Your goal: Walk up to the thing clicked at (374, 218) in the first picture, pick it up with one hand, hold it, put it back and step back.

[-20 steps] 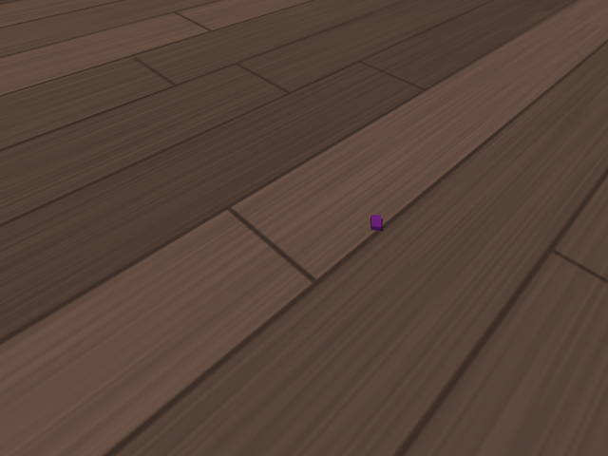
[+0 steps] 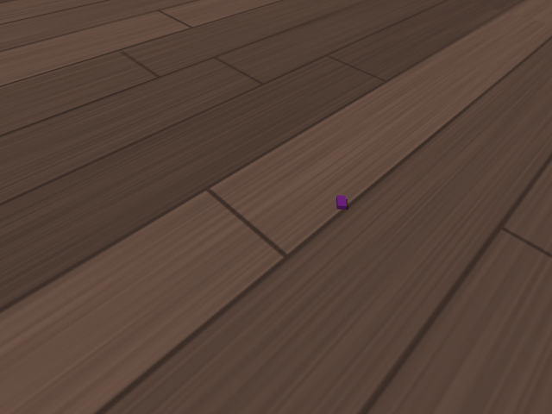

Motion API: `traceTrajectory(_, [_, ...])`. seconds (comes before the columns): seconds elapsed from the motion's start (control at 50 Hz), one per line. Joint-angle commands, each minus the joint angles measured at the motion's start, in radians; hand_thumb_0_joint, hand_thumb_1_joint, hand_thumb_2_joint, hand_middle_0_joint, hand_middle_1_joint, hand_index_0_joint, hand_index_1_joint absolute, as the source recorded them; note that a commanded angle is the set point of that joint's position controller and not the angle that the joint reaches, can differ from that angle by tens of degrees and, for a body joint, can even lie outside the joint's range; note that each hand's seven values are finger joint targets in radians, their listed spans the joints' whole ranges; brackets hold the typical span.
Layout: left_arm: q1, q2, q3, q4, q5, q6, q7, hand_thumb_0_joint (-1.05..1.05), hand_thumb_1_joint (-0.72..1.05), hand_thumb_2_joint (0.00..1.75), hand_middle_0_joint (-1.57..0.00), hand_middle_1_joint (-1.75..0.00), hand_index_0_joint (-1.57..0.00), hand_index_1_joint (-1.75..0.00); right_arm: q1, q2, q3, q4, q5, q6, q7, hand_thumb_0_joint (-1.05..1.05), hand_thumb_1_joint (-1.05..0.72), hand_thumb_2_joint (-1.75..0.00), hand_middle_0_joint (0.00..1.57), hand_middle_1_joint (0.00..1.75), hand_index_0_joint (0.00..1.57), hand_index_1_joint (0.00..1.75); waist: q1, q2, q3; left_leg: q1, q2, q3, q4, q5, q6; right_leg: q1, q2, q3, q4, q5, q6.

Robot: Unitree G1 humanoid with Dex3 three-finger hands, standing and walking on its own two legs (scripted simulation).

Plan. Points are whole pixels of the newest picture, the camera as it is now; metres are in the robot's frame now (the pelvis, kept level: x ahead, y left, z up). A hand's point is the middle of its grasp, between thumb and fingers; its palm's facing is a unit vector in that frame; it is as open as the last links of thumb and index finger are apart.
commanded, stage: stand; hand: left
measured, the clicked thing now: (341, 202) +1.21 -0.37 -0.77
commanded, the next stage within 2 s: walk up in 0.72 s
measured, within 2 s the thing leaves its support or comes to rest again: neither
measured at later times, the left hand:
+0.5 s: hand out of the picture +0.08 +0.25 -0.16, palm faces -0.03 -0.94 -0.34, open 7.4 cm
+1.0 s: hand (112, 412) +0.17 +0.25 -0.13, palm faces -0.26 -0.86 -0.44, open 7.4 cm
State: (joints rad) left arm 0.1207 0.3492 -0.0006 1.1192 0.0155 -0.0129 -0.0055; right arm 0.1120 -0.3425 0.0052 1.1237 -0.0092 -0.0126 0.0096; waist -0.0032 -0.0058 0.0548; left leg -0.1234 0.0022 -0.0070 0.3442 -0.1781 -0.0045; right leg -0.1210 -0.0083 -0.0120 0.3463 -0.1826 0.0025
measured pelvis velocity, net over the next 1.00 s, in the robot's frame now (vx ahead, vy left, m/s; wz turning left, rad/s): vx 0.05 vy -0.03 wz -0.28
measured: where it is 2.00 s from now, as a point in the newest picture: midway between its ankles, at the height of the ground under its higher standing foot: (280, 333)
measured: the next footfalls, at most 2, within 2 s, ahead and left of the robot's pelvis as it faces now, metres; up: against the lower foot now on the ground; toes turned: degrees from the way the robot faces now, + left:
right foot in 1.02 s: +0.10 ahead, -0.19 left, +0.00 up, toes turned -22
left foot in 1.42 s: +0.47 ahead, +0.02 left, +0.00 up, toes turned -33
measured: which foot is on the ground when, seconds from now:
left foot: down 0.00-1.00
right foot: down 0.00-0.80, up 0.82-1.00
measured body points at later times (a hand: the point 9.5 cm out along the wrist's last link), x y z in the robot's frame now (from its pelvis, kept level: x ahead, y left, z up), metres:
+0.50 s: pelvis +0.00 +0.00 +0.00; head +0.01 +0.00 +0.45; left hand +0.08 +0.30 -0.13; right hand +0.08 -0.30 -0.13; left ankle +0.01 +0.12 -0.75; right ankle +0.01 -0.12 -0.75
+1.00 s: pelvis +0.05 -0.03 -0.02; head +0.04 -0.07 +0.43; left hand +0.19 +0.30 -0.10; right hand +0.06 -0.38 -0.14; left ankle +0.01 +0.12 -0.75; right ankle +0.06 -0.17 -0.74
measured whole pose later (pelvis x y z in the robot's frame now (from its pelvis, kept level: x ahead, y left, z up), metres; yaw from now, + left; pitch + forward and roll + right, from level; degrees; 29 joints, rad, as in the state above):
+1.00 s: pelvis +0.05 -0.03 -0.02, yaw -16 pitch -2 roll +2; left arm 0.29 0.43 0.10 0.97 0.02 -0.01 -0.09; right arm 0.17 -0.47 -0.12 0.90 -0.06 -0.02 0.09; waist -0.02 0.06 0.05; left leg -0.06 0.10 0.25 0.53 -0.42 0.00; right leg -0.37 -0.11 -0.07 0.71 -0.33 -0.01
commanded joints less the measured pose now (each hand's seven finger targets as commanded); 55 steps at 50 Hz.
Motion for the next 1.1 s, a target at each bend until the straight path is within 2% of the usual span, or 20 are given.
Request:
traceTrajectory(0.0, [-0.041, 0.203, 0.036, -0.063, -0.005, -0.019, 0.014, 0.0, 0.9, 0.9, -0.2, -0.3, -0.2, -0.3, -0.042, -0.214, -0.04, -0.059, 0.002, -0.019, -0.019, 0.0, -0.9, -0.9, 0.2, 0.3, 0.2, 0.3, 0.004, 0.014, -0.068, 0.003, 0.12, -0.101, -0.066, 0.092, 0.031, 0.007, -0.117, 0.098, -0.062, 0.081, -0.029])
traceTrajectory(0.34, [-0.041, 0.208, 0.035, -0.069, -0.005, -0.02, 0.014, 0.0, 0.9, 0.9, -0.2, -0.3, -0.2, -0.3, -0.042, -0.218, -0.041, -0.061, 0.001, -0.019, -0.019, 0.0, -0.9, -0.9, 0.2, 0.3, 0.2, 0.3, 0.005, 0.007, -0.087, 0.026, 0.121, -0.092, -0.058, 0.131, 0.03, 0.018, -0.121, 0.099, -0.058, 0.129, -0.028])
traceTrajectory(0.68, [-0.04, 0.215, 0.037, -0.067, -0.005, -0.019, 0.014, 0.0, 0.9, 0.9, -0.2, -0.3, -0.2, -0.3, -0.03, -0.212, -0.04, -0.058, 0.001, -0.017, -0.019, 0.0, -0.9, -0.9, 0.2, 0.3, 0.2, 0.3, 0.003, 0.005, -0.065, 0.012, 0.118, -0.092, -0.07, 0.087, 0.027, 0.012, -0.12, 0.104, -0.072, 0.098, -0.03])
traceTrajectory(0.7, [0.078, 0.338, 0.118, -0.153, 0.012, -0.011, -0.024, 0.0, 0.9, 0.9, -0.2, -0.3, -0.2, -0.3, -0.057, -0.371, -0.146, -0.188, -0.042, -0.044, 0.02, 0.0, -0.9, -0.9, 0.2, 0.3, 0.2, 0.3, -0.012, 0.078, -0.071, 0.157, 0.09, -0.01, 0.129, -0.407, 0.077, -0.233, -0.113, 0.29, -0.037, -0.34, -0.092])
traceTrajectory(0.72, [0.036, 0.325, 0.114, -0.162, 0.014, -0.008, -0.038, 0.0, 0.9, 0.9, -0.2, -0.3, -0.2, -0.3, -0.005, -0.35, -0.148, -0.182, -0.046, -0.042, 0.034, 0.0, -0.9, -0.9, 0.2, 0.3, 0.2, 0.3, -0.051, 0.041, -0.02, 0.21, 0.084, -0.049, 0.139, -0.528, 0.106, -0.432, -0.114, 0.336, -0.071, -0.492, -0.079])
traceTrajectory(0.74, [-0.09, 0.293, 0.124, -0.205, 0.014, -0.008, -0.047, 0.0, 0.9, 0.9, -0.2, -0.3, -0.2, -0.3, 0.07, -0.332, -0.154, -0.185, -0.04, -0.038, 0.04, 0.0, -0.9, -0.9, 0.2, 0.3, 0.2, 0.3, -0.119, 0.027, 0.021, 0.272, 0.115, -0.071, 0.084, -0.54, 0.124, -0.58, -0.083, 0.279, -0.028, -0.458, -0.042])
traceTrajectory(0.76, [-0.188, 0.249, 0.12, -0.258, 0.011, -0.013, -0.049, 0.0, 0.9, 0.9, -0.2, -0.3, -0.2, -0.3, 0.152, -0.339, -0.165, -0.184, -0.039, -0.036, 0.043, 0.0, -0.9, -0.9, 0.2, 0.3, 0.2, 0.3, -0.182, 0.1, 0.035, 0.395, 0.217, -0.155, -0.052, -0.565, 0.165, -0.753, -0.023, 0.154, 0.104, -0.365, -0.009])
traceTrajectory(0.78, [-0.18, 0.207, 0.114, -0.274, 0.006, -0.02, -0.045, 0.0, 0.9, 0.9, -0.2, -0.3, -0.2, -0.3, 0.15, -0.372, -0.183, -0.198, -0.043, -0.039, 0.038, 0.0, -0.9, -0.9, 0.2, 0.3, 0.2, 0.3, -0.18, 0.296, -0.013, 0.38, 0.42, -0.34, -0.186, -0.509, 0.231, -0.769, 0.009, 0.025, 0.449, -0.303, -0.021])
traceTrajectory(0.8, [-0.117, 0.255, 0.124, -0.27, 0.013, -0.022, -0.041, 0.0, 0.9, 0.9, -0.2, -0.3, -0.2, -0.3, 0.059, -0.368, -0.188, -0.253, -0.043, -0.043, 0.039, 0.0, -0.9, -0.9, 0.2, 0.3, 0.2, 0.3, -0.114, 0.183, -0.042, 0.28, 0.499, -0.34, -0.201, -0.405, 0.259, -0.662, -0.095, 0.044, 0.538, -0.312, -0.023])
traceTrajectory(0.82, [-0.041, 0.27, 0.125, -0.247, 0.012, -0.021, -0.045, 0.0, 0.9, 0.9, -0.2, -0.3, -0.2, -0.3, 0.018, -0.328, -0.172, -0.284, -0.044, -0.046, 0.041, 0.0, -0.9, -0.9, 0.2, 0.3, 0.2, 0.3, -0.067, 0.078, -0.065, 0.216, 0.462, -0.272, -0.2, -0.401, 0.249, -0.575, -0.113, 0.054, 0.56, -0.287, -0.026])
traceTrajectory(0.86, [0.066, 0.258, 0.133, -0.236, -0.002, -0.004, -0.074, 0.0, 0.9, 0.9, -0.2, -0.3, -0.2, -0.3, -0.095, -0.341, -0.174, -0.326, -0.046, -0.052, 0.052, 0.0, -0.9, -0.9, 0.2, 0.3, 0.2, 0.3, 0.011, 0.162, -0.025, 0.067, 0.408, -0.141, -0.208, -0.467, 0.208, -0.425, -0.154, 0.031, 0.544, -0.257, -0.009])
traceTrajectory(0.88, [0.102, 0.262, 0.136, -0.232, -0.009, -0.005, -0.084, 0.0, 0.9, 0.9, -0.2, -0.3, -0.2, -0.3, -0.15, -0.34, -0.176, -0.343, -0.049, -0.051, 0.06, 0.0, -0.9, -0.9, 0.2, 0.3, 0.2, 0.3, 0.03, 0.186, -0.012, 0.039, 0.353, -0.042, -0.169, -0.415, 0.177, -0.351, -0.153, 0.004, 0.468, -0.229, -0.005])
traceTrajectory(0.92, [0.136, 0.252, 0.142, -0.222, -0.006, -0.013, -0.086, 0.0, 0.9, 0.9, -0.2, -0.3, -0.2, -0.3, -0.153, -0.317, -0.171, -0.361, -0.051, -0.044, 0.069, 0.0, -0.9, -0.9, 0.2, 0.3, 0.2, 0.3, 0.026, 0.167, -0.006, -0.028, 0.262, 0.133, -0.042, -0.359, 0.139, -0.213, -0.108, -0.08, 0.38, -0.147, 0.001])
traceTrajectory(0.94, [0.195, 0.256, 0.15, -0.209, -0.006, -0.02, -0.083, 0.0, 0.9, 0.9, -0.2, -0.3, -0.2, -0.3, -0.143, -0.314, -0.169, -0.364, -0.052, -0.036, 0.071, 0.0, -0.9, -0.9, 0.2, 0.3, 0.2, 0.3, 0.045, 0.115, -0.026, -0.1, 0.241, 0.178, 0.06, -0.391, 0.132, -0.098, -0.093, -0.102, 0.331, -0.112, -0.001])
traceTrajectory(0.96, [0.314, 0.281, 0.162, -0.177, -0.007, -0.028, -0.072, 0.0, 0.9, 0.9, -0.2, -0.3, -0.2, -0.3, -0.159, -0.3, -0.163, -0.376, -0.053, -0.026, 0.073, 0.0, -0.9, -0.9, 0.2, 0.3, 0.2, 0.3, 0.105, -0.012, -0.06, -0.241, 0.19, 0.226, 0.255, -0.44, 0.115, 0.083, -0.06, -0.101, 0.282, -0.074, -0.021])
traceTrajectory(0.98, [0.458, 0.351, 0.188, -0.144, -0.005, -0.039, -0.052, 0.0, 0.9, 0.9, -0.2, -0.3, -0.2, -0.3, -0.167, -0.257, -0.15, -0.396, -0.062, -0.015, 0.076, 0.0, -0.9, -0.9, 0.2, 0.3, 0.2, 0.3, 0.174, -0.214, -0.075, -0.429, 0.101, 0.246, 0.582, -0.392, 0.083, 0.252, -0.04, 0.007, 0.218, -0.207, -0.068])
traceTrajectory(1.0, [0.533, 0.416, 0.206, -0.168, 0.002, -0.039, -0.026, 0.0, 0.9, 0.9, -0.2, -0.3, -0.2, -0.3, -0.196, -0.189, -0.117, -0.44, -0.049, -0.013, 0.088, 0.0, -0.9, -0.9, 0.2, 0.3, 0.2, 0.3, 0.222, -0.408, -0.004, -0.698, -0.007, 0.174, 0.863, -0.509, 0.029, 0.239, -0.203, 0.421, 0.016, -0.588, -0.15])
traceTrajectory(1.02, [0.413, 0.412, 0.188, -0.224, -0.006, -0.04, -0.019, 0.0, 0.9, 0.9, -0.2, -0.3, -0.2, -0.3, -0.21, -0.223, -0.12, -0.481, -0.039, -0.011, 0.102, 0.0, -0.9, -0.9, 0.2, 0.3, 0.2, 0.3, 0.136, -0.284, 0.017, -0.725, -0.006, -0.074, 0.898, -0.445, 0.006, 0.117, -0.367, 0.92, -0.248, -0.782, -0.246])
traceTrajectory(1.04, [0.296, 0.443, 0.187, -0.269, -0.015, -0.042, -0.007, 0.0, 0.9, 0.9, -0.2, -0.3, -0.2, -0.3, -0.219, -0.286, -0.132, -0.472, -0.031, -0.019, 0.104, 0.0, -0.9, -0.9, 0.2, 0.3, 0.2, 0.3, 0.085, -0.13, 0.045, -0.706, 0.057, -0.154, 0.891, -0.395, -0.001, 0.056, -0.401, 0.964, -0.278, -0.845, -0.287])
traceTrajectory(1.08, [0.195, 0.408, 0.172, -0.301, -0.02, -0.051, 0.013, 0.0, 0.9, 0.9, -0.2, -0.3, -0.2, -0.3, -0.143, -0.324, -0.135, -0.429, -0.021, -0.021, 0.104, 0.0, -0.9, -0.9, 0.2, 0.3, 0.2, 0.3, 0.017, -0.104, 0.045, -0.666, 0.104, -0.142, 0.835, -0.292, -0.01, 0.051, -0.329, 0.734, -0.212, -0.653, -0.239])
